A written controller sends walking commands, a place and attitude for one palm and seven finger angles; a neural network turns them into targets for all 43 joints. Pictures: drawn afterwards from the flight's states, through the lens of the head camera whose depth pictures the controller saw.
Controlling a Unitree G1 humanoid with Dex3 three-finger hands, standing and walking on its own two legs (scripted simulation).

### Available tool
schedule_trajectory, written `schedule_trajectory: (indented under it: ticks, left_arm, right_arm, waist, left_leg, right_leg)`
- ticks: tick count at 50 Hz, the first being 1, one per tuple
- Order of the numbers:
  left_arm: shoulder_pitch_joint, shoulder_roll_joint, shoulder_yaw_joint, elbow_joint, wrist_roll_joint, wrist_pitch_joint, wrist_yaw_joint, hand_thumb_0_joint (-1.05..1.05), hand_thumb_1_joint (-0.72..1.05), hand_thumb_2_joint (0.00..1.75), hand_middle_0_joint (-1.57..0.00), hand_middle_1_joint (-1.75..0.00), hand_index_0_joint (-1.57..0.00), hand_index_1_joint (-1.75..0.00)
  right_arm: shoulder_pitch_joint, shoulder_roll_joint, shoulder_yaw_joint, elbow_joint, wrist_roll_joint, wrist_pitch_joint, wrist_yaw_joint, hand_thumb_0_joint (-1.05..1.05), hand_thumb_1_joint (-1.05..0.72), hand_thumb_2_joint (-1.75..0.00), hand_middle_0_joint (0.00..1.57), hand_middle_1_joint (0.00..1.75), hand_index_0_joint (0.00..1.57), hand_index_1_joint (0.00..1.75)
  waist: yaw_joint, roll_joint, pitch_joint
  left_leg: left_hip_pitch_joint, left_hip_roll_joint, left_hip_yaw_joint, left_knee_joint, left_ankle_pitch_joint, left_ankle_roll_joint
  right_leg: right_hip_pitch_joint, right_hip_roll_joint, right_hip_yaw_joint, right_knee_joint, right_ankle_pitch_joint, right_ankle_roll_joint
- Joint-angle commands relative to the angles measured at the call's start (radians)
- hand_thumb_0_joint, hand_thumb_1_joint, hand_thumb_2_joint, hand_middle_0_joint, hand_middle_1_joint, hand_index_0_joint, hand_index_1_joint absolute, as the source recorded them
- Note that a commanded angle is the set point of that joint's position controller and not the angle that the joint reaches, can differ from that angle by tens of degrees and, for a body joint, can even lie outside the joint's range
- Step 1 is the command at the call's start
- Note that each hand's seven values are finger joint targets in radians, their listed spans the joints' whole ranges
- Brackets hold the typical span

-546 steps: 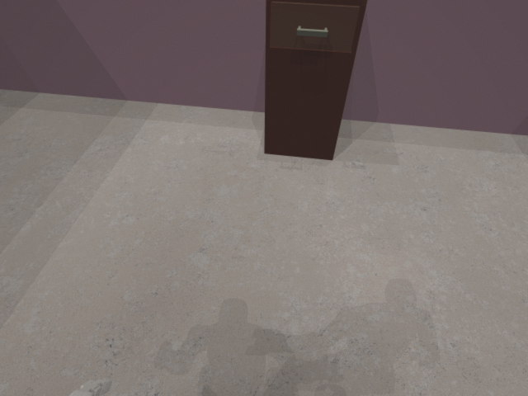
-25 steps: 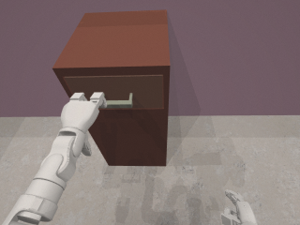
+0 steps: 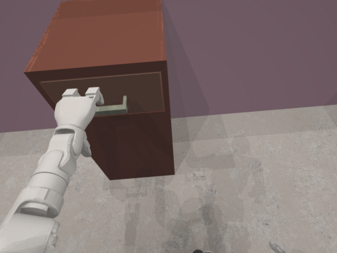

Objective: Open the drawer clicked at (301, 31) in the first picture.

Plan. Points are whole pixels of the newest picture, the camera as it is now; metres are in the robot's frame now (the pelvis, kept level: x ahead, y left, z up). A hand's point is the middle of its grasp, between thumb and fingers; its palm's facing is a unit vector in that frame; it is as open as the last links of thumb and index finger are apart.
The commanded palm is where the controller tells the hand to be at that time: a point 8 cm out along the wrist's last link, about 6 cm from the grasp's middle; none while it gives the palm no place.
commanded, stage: move the hooked fingers above the handle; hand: left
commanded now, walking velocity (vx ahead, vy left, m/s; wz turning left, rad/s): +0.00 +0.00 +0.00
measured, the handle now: (107, 105) +0.55 +0.24 -0.03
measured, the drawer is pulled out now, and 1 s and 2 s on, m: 0.00 0.00 0.00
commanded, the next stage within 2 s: none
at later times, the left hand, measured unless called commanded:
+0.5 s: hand (96, 106) +0.48 +0.23 +0.04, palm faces +0.00 +0.03 -1.00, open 13.8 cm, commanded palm +0.45 +0.24 +0.09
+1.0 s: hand (100, 102) +0.50 +0.23 +0.03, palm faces +0.02 -0.01 -1.00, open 13.7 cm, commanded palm +0.47 +0.24 +0.08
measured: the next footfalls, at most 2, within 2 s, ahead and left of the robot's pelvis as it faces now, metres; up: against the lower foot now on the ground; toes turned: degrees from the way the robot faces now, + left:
none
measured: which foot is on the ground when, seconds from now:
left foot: down 0.00-1.00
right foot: down 0.00-1.00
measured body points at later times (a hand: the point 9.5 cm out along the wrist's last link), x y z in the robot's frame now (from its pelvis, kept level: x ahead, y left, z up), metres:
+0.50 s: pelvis +0.00 +0.01 -0.01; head +0.09 -0.02 +0.43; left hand +0.47 +0.23 +0.09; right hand +0.06 -0.26 -0.15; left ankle -0.05 +0.10 -0.73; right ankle +0.06 -0.09 -0.73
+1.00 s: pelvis +0.02 +0.02 -0.01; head +0.11 -0.01 +0.43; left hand +0.50 +0.23 +0.08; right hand +0.05 -0.25 -0.16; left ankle -0.05 +0.10 -0.73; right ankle +0.06 -0.09 -0.73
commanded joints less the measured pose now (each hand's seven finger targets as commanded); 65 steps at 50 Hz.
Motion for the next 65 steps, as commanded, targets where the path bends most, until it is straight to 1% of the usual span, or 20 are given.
schedule_trajectory:
  ticks: [1,4,9,13,14,18,23,25,30,33,37,40,42,45,50,53,57,61,64,65]
  left_arm:
    - [-0.428,0.265,0.117,-0.111,-0.005,0.011,0.066,0.0,-0.5,0.3,-0.3,-1.2,-0.3,-1.2]
    - [-0.488,0.182,0.041,-0.061,-0.003,0.015,0.056,0.0,-0.5,0.3,-0.3,-1.2,-0.3,-1.2]
    - [-0.558,0.233,0.072,0.01,0.001,-0.004,0.053,0.0,-0.5,0.3,-0.3,-1.2,-0.3,-1.2]
    - [-0.638,0.229,0.065,0.036,0.022,-0.021,0.092,0.0,-0.5,0.3,-0.3,-1.2,-0.3,-1.2]
    - [-0.656,0.283,0.114,0.037,0.025,-0.022,0.106,0.0,-0.5,0.3,-0.3,-1.2,-0.3,-1.2]
    - [-0.671,0.312,0.128,0.119,0.031,0.011,0.142,0.0,-0.5,0.3,-0.3,-1.2,-0.3,-1.2]
    - [-0.681,0.286,0.097,0.191,0.026,0.057,0.129,0.0,-0.5,0.3,-0.3,-1.2,-0.3,-1.2]
    - [-0.668,0.232,0.061,0.205,0.011,0.057,0.105,0.0,-0.5,0.3,-0.3,-1.2,-0.3,-1.2]
    - [-0.75,0.199,0.025,0.171,0.012,-0.001,0.071,0.0,-0.5,0.3,-0.3,-1.2,-0.3,-1.2]
    - [-0.809,0.23,0.049,0.166,0.03,-0.03,0.098,0.0,-0.5,0.3,-0.3,-1.2,-0.3,-1.2]
    - [-0.83,0.297,0.12,0.15,0.046,-0.03,0.168,0.0,-0.5,0.3,-0.3,-1.2,-0.3,-1.2]
    - [-0.757,0.363,0.179,0.196,0.039,0.026,0.194,0.0,-0.5,0.3,-0.3,-1.2,-0.3,-1.2]
    - [-0.735,0.339,0.165,0.185,0.034,0.059,0.199,0.0,-0.5,0.3,-0.3,-1.2,-0.3,-1.2]
    - [-0.715,0.368,0.178,0.157,0.026,0.083,0.19,0.0,-0.5,0.3,-0.3,-1.2,-0.3,-1.2]
    - [-0.623,0.303,0.121,0.192,0.012,0.098,0.124,0.0,-0.5,0.3,-0.3,-1.2,-0.3,-1.2]
    - [-0.646,0.202,0.029,0.209,0.011,0.074,0.075,0.0,-0.5,0.3,-0.3,-1.2,-0.3,-1.2]
    - [-0.752,0.108,-0.057,0.121,0.003,-0.019,0.04,0.0,-0.5,0.3,-0.3,-1.2,-0.3,-1.2]
    - [-0.86,0.136,-0.025,0.063,0.012,-0.096,0.089,0.0,-0.5,0.3,-0.3,-1.2,-0.3,-1.2]
    - [-0.86,0.297,0.118,0.101,0.032,-0.083,0.17,0.0,-0.5,0.3,-0.3,-1.2,-0.3,-1.2]
    - [-0.859,0.305,0.123,0.125,0.043,-0.063,0.196,0.0,-0.5,0.3,-0.3,-1.2,-0.3,-1.2]
  right_arm:
    - [0.004,-0.113,-0.032,-0.108,0.0,-0.03,0.0,0.0,-0.9,-0.9,0.2,0.3,0.2,0.3]
    - [0.019,-0.117,-0.039,-0.103,0.003,-0.03,0.008,0.0,-0.9,-0.9,0.2,0.3,0.2,0.3]
    - [0.051,-0.129,-0.035,-0.095,-0.001,-0.025,0.007,0.0,-0.9,-0.9,0.2,0.3,0.2,0.3]
    - [0.072,-0.123,-0.033,-0.088,-0.008,-0.027,0.012,0.0,-0.9,-0.9,0.2,0.3,0.2,0.3]
    - [0.075,-0.128,-0.033,-0.081,-0.012,-0.026,0.013,0.0,-0.9,-0.9,0.2,0.3,0.2,0.3]
    - [0.086,-0.129,-0.028,-0.072,-0.018,-0.02,0.018,0.0,-0.9,-0.9,0.2,0.3,0.2,0.3]
    - [0.115,-0.14,-0.033,-0.063,-0.019,-0.01,0.027,0.0,-0.9,-0.9,0.2,0.3,0.2,0.3]
    - [0.132,-0.142,-0.04,-0.065,-0.017,-0.008,0.03,0.0,-0.9,-0.9,0.2,0.3,0.2,0.3]
    - [0.175,-0.148,-0.052,-0.049,-0.019,-0.01,0.025,0.0,-0.9,-0.9,0.2,0.3,0.2,0.3]
    - [0.19,-0.15,-0.048,-0.035,-0.027,-0.013,0.027,0.0,-0.9,-0.9,0.2,0.3,0.2,0.3]
    - [0.2,-0.15,-0.046,-0.023,-0.051,-0.009,0.044,0.0,-0.9,-0.9,0.2,0.3,0.2,0.3]
    - [0.189,-0.156,-0.038,-0.024,-0.056,0.008,0.058,0.0,-0.9,-0.9,0.2,0.3,0.2,0.3]
    - [0.175,-0.154,-0.04,-0.034,-0.051,0.016,0.062,0.0,-0.9,-0.9,0.2,0.3,0.2,0.3]
    - [0.15,-0.153,-0.034,-0.047,-0.042,0.03,0.06,0.0,-0.9,-0.9,0.2,0.3,0.2,0.3]
    - [0.132,-0.153,-0.035,-0.059,-0.028,0.038,0.049,0.0,-0.9,-0.9,0.2,0.3,0.2,0.3]
    - [0.144,-0.151,-0.042,-0.059,-0.013,0.027,0.036,0.0,-0.9,-0.9,0.2,0.3,0.2,0.3]
    - [0.168,-0.141,-0.05,-0.054,-0.014,0.007,0.024,0.0,-0.9,-0.9,0.2,0.3,0.2,0.3]
    - [0.192,-0.133,-0.054,-0.032,-0.032,-0.01,0.024,0.0,-0.9,-0.9,0.2,0.3,0.2,0.3]
    - [0.178,-0.146,-0.038,-0.019,-0.048,-0.004,0.031,0.0,-0.9,-0.9,0.2,0.3,0.2,0.3]
    - [0.169,-0.14,-0.033,-0.02,-0.052,-0.001,0.036,0.0,-0.9,-0.9,0.2,0.3,0.2,0.3]
  waist:
    - [0.001,-0.048,-0.405]
    - [-0.032,-0.058,-0.39]
    - [-0.041,-0.087,-0.38]
    - [-0.046,-0.033,-0.401]
    - [-0.043,-0.051,-0.426]
    - [-0.048,-0.053,-0.441]
    - [-0.065,-0.042,-0.491]
    - [-0.076,-0.051,-0.51]
    - [-0.113,-0.056,-0.496]
    - [-0.116,-0.005,-0.474]
    - [-0.094,0.077,-0.567]
    - [-0.067,0.045,-0.601]
    - [-0.069,-0.014,-0.592]
    - [-0.051,-0.024,-0.602]
    - [-0.053,-0.066,-0.53]
    - [-0.093,-0.085,-0.431]
    - [-0.132,-0.027,-0.432]
    - [-0.139,0.053,-0.461]
    - [-0.106,0.034,-0.496]
    - [-0.104,0.051,-0.497]
  left_leg:
    - [-0.121,-0.03,-0.004,-0.057,0.266,0.004]
    - [-0.105,-0.025,-0.014,-0.052,0.272,0.004]
    - [-0.137,-0.024,-0.02,-0.045,0.235,0.01]
    - [-0.141,-0.025,-0.024,-0.03,0.236,0.008]
    - [-0.152,-0.025,-0.025,-0.019,0.253,0.01]
    - [-0.201,-0.027,-0.015,-0.005,0.247,0.008]
    - [-0.197,-0.021,-0.007,0.014,0.298,0.006]
    - [-0.174,-0.015,-0.009,0.022,0.343,0.007]
    - [-0.138,-0.004,-0.029,0.042,0.358,0.01]
    - [-0.137,-0.004,-0.045,0.056,0.361,0.0]
    - [-0.108,0.0,-0.054,0.099,0.507,-0.025]
    - [-0.164,-0.001,-0.037,0.108,0.561,-0.023]
    - [-0.189,-0.001,-0.026,0.095,0.537,-0.013]
    - [-0.211,-0.004,-0.019,0.066,0.507,-0.008]
    - [-0.199,0.001,-0.007,0.027,0.415,0.004]
    - [-0.163,0.009,-0.016,0.01,0.336,0.006]
    - [-0.075,0.009,-0.044,0.029,0.321,0.003]
    - [-0.015,0.01,-0.079,0.063,0.405,-0.026]
    - [-0.099,-0.005,-0.071,0.083,0.424,-0.03]
    - [-0.131,-0.01,-0.064,0.086,0.418,-0.03]
  right_leg:
    - [0.434,-0.01,0.076,-0.008,0.182,0.01]
    - [0.377,-0.002,0.061,-0.009,0.169,0.008]
    - [0.357,-0.001,0.064,-0.008,0.137,0.011]
    - [0.313,0.002,0.063,0.014,0.125,0.007]
    - [0.328,0.002,0.065,0.024,0.144,0.007]
    - [0.33,0.002,0.067,0.043,0.161,0.012]
    - [0.331,0.008,0.062,0.059,0.226,0.014]
    - [0.329,0.012,0.058,0.06,0.267,0.015]
    - [0.258,0.017,0.054,0.058,0.245,0.017]
    - [0.188,0.019,0.048,0.076,0.203,0.009]
    - [0.173,0.021,0.039,0.126,0.262,0.003]
    - [0.249,0.02,0.043,0.146,0.347,0.007]
    - [0.293,0.019,0.045,0.132,0.381,0.012]
    - [0.361,0.012,0.05,0.126,0.401,0.013]
    - [0.37,0.013,0.053,0.081,0.334,0.018]
    - [0.282,0.018,0.044,0.04,0.231,0.019]
    - [0.189,0.018,0.043,0.029,0.163,0.015]
    - [0.11,0.021,0.033,0.059,0.155,0.005]
    - [0.153,0.022,0.033,0.098,0.193,0.001]
    - [0.163,0.02,0.034,0.11,0.203,0.001]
